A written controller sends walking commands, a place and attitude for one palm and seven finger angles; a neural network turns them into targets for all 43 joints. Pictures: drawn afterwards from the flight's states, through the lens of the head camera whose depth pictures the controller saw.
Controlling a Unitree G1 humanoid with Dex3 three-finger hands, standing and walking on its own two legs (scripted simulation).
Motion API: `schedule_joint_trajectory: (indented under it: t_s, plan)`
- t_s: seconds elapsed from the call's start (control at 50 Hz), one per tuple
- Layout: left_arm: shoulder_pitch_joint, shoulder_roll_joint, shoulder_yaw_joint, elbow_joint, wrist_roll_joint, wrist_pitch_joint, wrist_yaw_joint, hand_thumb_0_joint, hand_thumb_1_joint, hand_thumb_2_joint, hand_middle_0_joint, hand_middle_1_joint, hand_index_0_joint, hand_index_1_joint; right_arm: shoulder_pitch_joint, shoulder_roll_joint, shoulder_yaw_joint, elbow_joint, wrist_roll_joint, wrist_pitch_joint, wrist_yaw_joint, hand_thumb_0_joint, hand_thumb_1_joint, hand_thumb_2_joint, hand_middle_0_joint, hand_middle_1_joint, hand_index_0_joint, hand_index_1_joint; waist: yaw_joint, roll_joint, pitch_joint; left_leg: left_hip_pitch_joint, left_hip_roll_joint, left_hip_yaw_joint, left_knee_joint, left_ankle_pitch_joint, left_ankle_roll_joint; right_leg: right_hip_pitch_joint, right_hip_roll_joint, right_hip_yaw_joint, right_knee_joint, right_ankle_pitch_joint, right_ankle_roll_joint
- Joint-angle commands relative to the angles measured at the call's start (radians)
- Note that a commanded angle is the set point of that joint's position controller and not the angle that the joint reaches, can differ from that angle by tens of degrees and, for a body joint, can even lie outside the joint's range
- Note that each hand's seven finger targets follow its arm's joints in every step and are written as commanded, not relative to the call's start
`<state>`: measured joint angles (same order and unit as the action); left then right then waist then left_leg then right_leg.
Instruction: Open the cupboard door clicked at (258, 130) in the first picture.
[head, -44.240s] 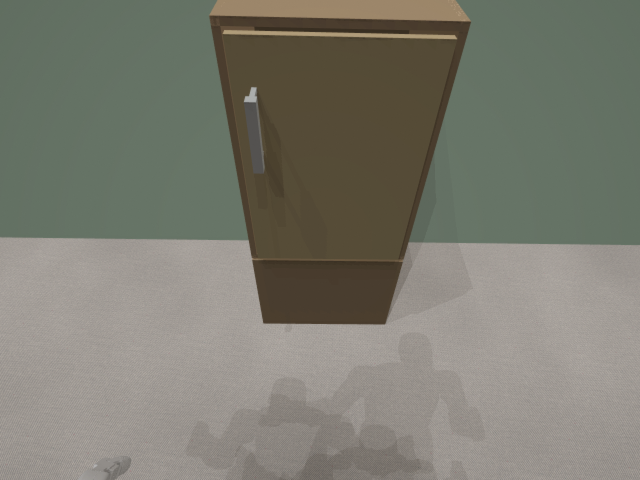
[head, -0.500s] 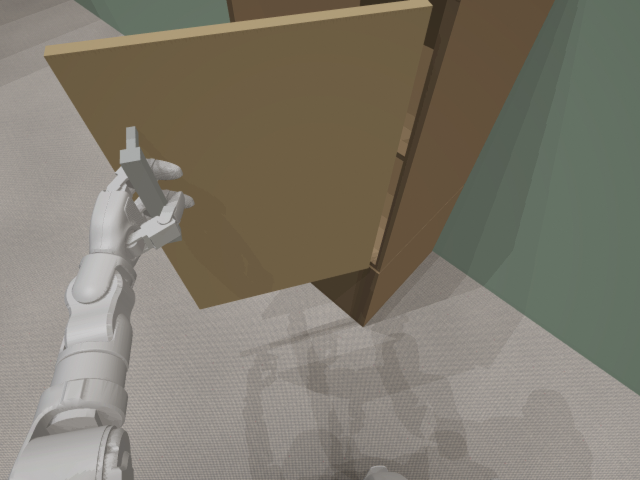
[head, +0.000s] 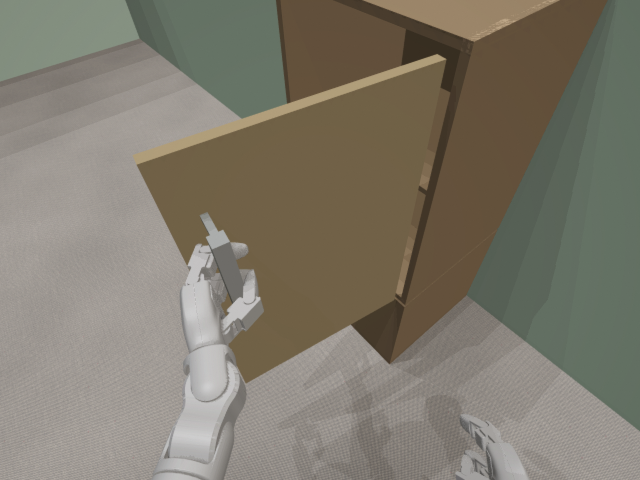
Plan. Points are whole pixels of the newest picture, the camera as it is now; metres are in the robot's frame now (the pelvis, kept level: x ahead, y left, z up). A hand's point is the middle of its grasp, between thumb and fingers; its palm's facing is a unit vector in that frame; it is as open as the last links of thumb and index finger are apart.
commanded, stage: pull the door open along its arc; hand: left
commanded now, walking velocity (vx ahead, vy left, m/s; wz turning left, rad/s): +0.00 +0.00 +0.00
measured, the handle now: (226, 268) +0.36 +0.14 +0.07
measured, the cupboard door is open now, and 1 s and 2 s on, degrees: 81 85 87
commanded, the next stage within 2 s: open thumb and fingers to let go in 0.10 s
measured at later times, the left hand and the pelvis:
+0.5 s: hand (267, 313) +0.29 +0.08 +0.08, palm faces +0.33 -0.94 -0.01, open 8.0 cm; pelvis -0.01 -0.01 +0.00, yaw +2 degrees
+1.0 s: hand (267, 311) +0.30 +0.08 +0.08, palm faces +0.29 -0.96 -0.01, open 14.8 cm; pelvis -0.03 +0.01 -0.01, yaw +2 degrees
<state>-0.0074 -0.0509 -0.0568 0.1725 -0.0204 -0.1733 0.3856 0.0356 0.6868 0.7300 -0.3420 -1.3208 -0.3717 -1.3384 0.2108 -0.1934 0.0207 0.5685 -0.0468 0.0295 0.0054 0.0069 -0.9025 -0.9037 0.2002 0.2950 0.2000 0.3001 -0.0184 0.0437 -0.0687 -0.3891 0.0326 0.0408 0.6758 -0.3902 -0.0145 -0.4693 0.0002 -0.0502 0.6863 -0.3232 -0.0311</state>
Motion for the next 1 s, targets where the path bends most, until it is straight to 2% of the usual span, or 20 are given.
schedule_joint_trajectory:
  t_s: [0.0,0.06,0.12,0.14,0.16,0.18,0.24,0.3,0.36,0.4,0.46,0.52,0.54,0.58,0.62,0.7,0.74,0.78,0.86,0.98]
  plan:
    - [-0.079,0.033,0.004,-0.359,0.047,-0.074,0.070,0.000,0.900,0.900,-0.400,-1.350,-0.400,-1.350,-0.076,-0.085,-0.044,-0.145,-0.005,-0.048,-0.008,0.000,-0.900,-0.900,0.200,0.300,0.200,0.300,0.046,-0.100,-0.248,0.000,-0.031,0.002,-0.066,0.286,0.019,0.282,-0.024,0.037,-0.093,0.359,0.008]
    - [-0.011,-0.048,-0.105,-0.412,0.078,-0.060,0.086,0.000,0.900,0.900,-0.400,-1.350,-0.400,-1.350,-0.085,-0.077,-0.046,-0.155,-0.009,-0.055,-0.005,0.000,-0.900,-0.900,0.200,0.300,0.200,0.300,0.034,-0.104,-0.226,0.013,-0.028,-0.004,-0.057,0.290,0.019,0.262,-0.025,0.029,-0.089,0.362,0.007]
    - [0.003,-0.079,-0.160,-0.441,0.105,-0.046,0.109,0.000,0.900,0.900,-0.400,-1.350,-0.400,-1.350,-0.090,-0.072,-0.047,-0.155,-0.015,-0.063,-0.004,0.000,-0.900,-0.900,0.200,0.300,0.200,0.300,0.024,-0.110,-0.222,0.014,-0.032,-0.011,-0.037,0.284,0.021,0.250,-0.030,0.037,-0.087,0.372,0.010]
    - [-0.028,-0.072,-0.163,-0.422,0.118,-0.043,0.118,0.000,0.900,0.900,-0.400,-1.350,-0.400,-1.350,-0.089,-0.076,-0.047,-0.146,-0.016,-0.064,-0.008,0.000,-0.900,-0.900,0.200,0.300,0.200,0.300,0.009,-0.149,-0.204,0.007,-0.031,-0.018,-0.028,0.272,0.023,0.231,-0.031,0.040,-0.093,0.354,0.011]
    - [-0.075,-0.063,-0.157,-0.422,0.124,-0.043,0.126,0.000,0.900,0.900,-0.400,-1.350,-0.400,-1.350,-0.095,-0.076,-0.047,-0.142,-0.020,-0.065,-0.012,0.000,-0.900,-0.900,0.200,0.300,0.200,0.300,0.009,-0.136,-0.199,0.001,-0.034,-0.020,-0.024,0.252,0.024,0.214,-0.035,0.046,-0.094,0.325,0.014]
    - [-0.176,-0.038,-0.143,-0.390,0.134,-0.042,0.137,0.000,0.900,0.900,-0.400,-1.350,-0.400,-1.350,-0.103,-0.078,-0.041,-0.126,-0.023,-0.066,-0.020,0.000,-0.900,-0.900,0.200,0.300,0.200,0.300,-0.008,-0.149,-0.169,-0.012,-0.037,-0.024,-0.013,0.220,0.028,0.180,-0.040,0.054,-0.103,0.274,0.017]
    - [-0.199,-0.013,-0.105,-0.352,0.127,-0.049,0.140,0.000,0.690,0.810,-0.385,-1.327,-0.385,-1.327,-0.118,-0.070,-0.039,-0.110,-0.024,-0.067,-0.035,0.000,-0.900,-0.900,0.200,0.300,0.200,0.300,0.012,-0.122,-0.182,-0.009,-0.047,-0.024,-0.006,0.193,0.028,0.181,-0.047,0.075,-0.123,0.210,0.015]
    - [-0.173,-0.039,-0.113,-0.328,0.101,-0.045,0.110,0.000,0.480,0.720,-0.370,-1.305,-0.370,-1.305,-0.117,-0.066,-0.038,-0.109,-0.021,-0.067,-0.040,0.000,-0.900,-0.900,0.200,0.300,0.200,0.300,0.023,-0.116,-0.245,-0.006,-0.050,-0.020,-0.010,0.226,0.026,0.223,-0.048,0.066,-0.096,0.299,0.018]
    - [-0.160,-0.045,-0.106,-0.312,0.068,-0.037,0.079,0.000,0.270,0.630,-0.355,-1.283,-0.355,-1.283,-0.109,-0.070,-0.035,-0.112,-0.017,-0.064,-0.043,0.000,-0.900,-0.900,0.200,0.300,0.200,0.300,0.026,-0.136,-0.256,-0.006,-0.049,-0.022,-0.019,0.247,0.022,0.249,-0.047,0.055,-0.085,0.359,0.021]
    - [-0.168,-0.039,-0.101,-0.318,0.064,-0.038,0.068,0.000,0.130,0.570,-0.345,-1.268,-0.345,-1.268,-0.111,-0.070,-0.036,-0.115,-0.016,-0.063,-0.045,0.000,-0.900,-0.900,0.200,0.300,0.200,0.300,0.025,-0.157,-0.248,-0.003,-0.047,-0.023,-0.023,0.252,0.023,0.247,-0.045,0.053,-0.087,0.367,0.022]
    - [-0.188,-0.040,-0.098,-0.280,0.063,-0.037,0.065,0.000,-0.080,0.480,-0.330,-1.245,-0.330,-1.245,-0.118,-0.072,-0.031,-0.114,-0.016,-0.061,-0.045,0.000,-0.900,-0.900,0.200,0.300,0.200,0.300,0.022,-0.174,-0.190,-0.016,-0.046,-0.027,-0.029,0.219,0.025,0.215,-0.047,0.054,-0.105,0.297,0.023]
    - [-0.245,-0.046,-0.105,-0.260,0.077,-0.036,0.068,0.000,-0.290,0.390,-0.315,-1.222,-0.315,-1.222,-0.129,-0.072,-0.028,-0.113,-0.019,-0.062,-0.044,0.000,-0.900,-0.900,0.200,0.300,0.200,0.300,0.018,-0.153,-0.170,-0.014,-0.047,-0.028,-0.031,0.180,0.028,0.171,-0.045,0.051,-0.117,0.190,0.018]
    - [-0.265,-0.045,-0.107,-0.260,0.078,-0.034,0.069,0.000,-0.360,0.360,-0.310,-1.215,-0.310,-1.215,-0.133,-0.074,-0.028,-0.114,-0.016,-0.061,-0.044,0.000,-0.900,-0.900,0.200,0.300,0.200,0.300,0.019,-0.128,-0.169,-0.009,-0.047,-0.028,-0.031,0.173,0.028,0.162,-0.044,0.052,-0.120,0.171,0.014]
    - [-0.269,-0.053,-0.108,-0.257,0.078,-0.036,0.073,0.000,-0.500,0.300,-0.300,-1.200,-0.300,-1.200,-0.130,-0.072,-0.029,-0.117,-0.017,-0.062,-0.042,0.000,-0.900,-0.900,0.200,0.300,0.200,0.300,0.025,-0.126,-0.195,-0.008,-0.047,-0.030,-0.034,0.183,0.026,0.172,-0.042,0.045,-0.105,0.180,0.012]
    - [-0.277,-0.059,-0.111,-0.251,0.078,-0.033,0.077,0.000,-0.500,0.300,-0.300,-1.200,-0.300,-1.200,-0.131,-0.071,-0.028,-0.117,-0.017,-0.063,-0.041,0.000,-0.900,-0.900,0.200,0.300,0.200,0.300,0.026,-0.117,-0.207,-0.007,-0.046,-0.030,-0.036,0.183,0.025,0.167,-0.038,0.031,-0.095,0.174,0.009]
    - [-0.326,-0.054,-0.102,-0.211,0.080,-0.027,0.093,0.000,-0.500,0.300,-0.267,-1.000,-0.267,-1.000,-0.137,-0.073,-0.027,-0.112,-0.016,-0.061,-0.043,0.000,-0.900,-0.900,0.200,0.300,0.200,0.300,0.023,-0.142,-0.187,-0.025,-0.044,-0.036,-0.042,0.145,0.024,0.146,-0.036,0.030,-0.102,0.110,0.009]
    - [-0.316,-0.059,-0.100,-0.199,0.080,-0.025,0.101,0.000,-0.500,0.300,-0.250,-0.900,-0.250,-0.900,-0.140,-0.075,-0.027,-0.113,-0.015,-0.060,-0.042,0.000,-0.900,-0.900,0.200,0.300,0.200,0.300,0.030,-0.130,-0.189,-0.026,-0.043,-0.038,-0.048,0.139,0.023,0.144,-0.031,0.024,-0.101,0.095,0.005]
    - [-0.351,-0.067,-0.109,-0.191,0.084,-0.025,0.107,0.000,-0.500,0.300,-0.233,-0.800,-0.233,-0.800,-0.145,-0.074,-0.025,-0.109,-0.015,-0.058,-0.041,0.000,-0.900,-0.900,0.200,0.300,0.200,0.300,0.023,-0.115,-0.186,-0.026,-0.043,-0.036,-0.050,0.132,0.022,0.131,-0.031,0.021,-0.097,0.080,0.005]
    - [-0.392,-0.074,-0.110,-0.159,0.089,-0.023,0.125,0.000,-0.500,0.300,-0.200,-0.600,-0.200,-0.600,-0.145,-0.077,-0.025,-0.104,-0.016,-0.059,-0.040,0.000,-0.900,-0.900,0.200,0.300,0.200,0.300,0.022,-0.125,-0.182,-0.032,-0.038,-0.043,-0.058,0.113,0.020,0.114,-0.026,0.010,-0.093,0.042,0.003]
    - [-0.402,-0.078,-0.100,-0.141,0.087,-0.019,0.143,0.000,-0.500,0.300,-0.150,-0.300,-0.150,-0.300,-0.140,-0.074,-0.025,-0.102,-0.019,-0.055,-0.038,0.000,-0.900,-0.900,0.200,0.300,0.200,0.300,0.032,-0.118,-0.209,-0.033,-0.038,-0.039,-0.065,0.126,0.017,0.131,-0.023,0.010,-0.089,0.055,0.000]
